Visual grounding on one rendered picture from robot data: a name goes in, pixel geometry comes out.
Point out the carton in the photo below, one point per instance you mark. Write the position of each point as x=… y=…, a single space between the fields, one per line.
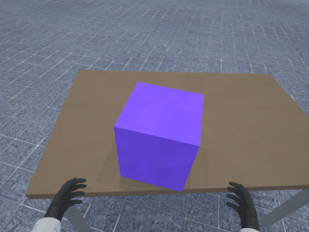
x=158 y=135

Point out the right robot hand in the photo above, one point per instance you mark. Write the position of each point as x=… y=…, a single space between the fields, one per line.
x=246 y=209

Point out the left robot hand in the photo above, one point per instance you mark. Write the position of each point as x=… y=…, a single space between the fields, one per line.
x=62 y=200

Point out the table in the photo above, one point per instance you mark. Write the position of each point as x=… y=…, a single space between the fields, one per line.
x=252 y=133

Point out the left robot forearm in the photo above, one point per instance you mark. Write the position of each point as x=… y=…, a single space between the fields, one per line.
x=47 y=224

